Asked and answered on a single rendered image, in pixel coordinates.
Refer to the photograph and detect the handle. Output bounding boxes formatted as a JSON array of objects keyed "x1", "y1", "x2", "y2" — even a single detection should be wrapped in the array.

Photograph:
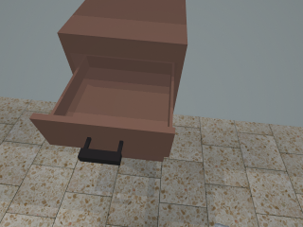
[{"x1": 78, "y1": 137, "x2": 124, "y2": 166}]

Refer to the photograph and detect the cabinet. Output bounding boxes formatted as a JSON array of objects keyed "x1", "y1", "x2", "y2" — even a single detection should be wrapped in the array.
[{"x1": 57, "y1": 0, "x2": 187, "y2": 162}]

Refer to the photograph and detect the drawer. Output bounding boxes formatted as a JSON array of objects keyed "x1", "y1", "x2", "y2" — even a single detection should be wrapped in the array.
[{"x1": 29, "y1": 54, "x2": 175, "y2": 158}]

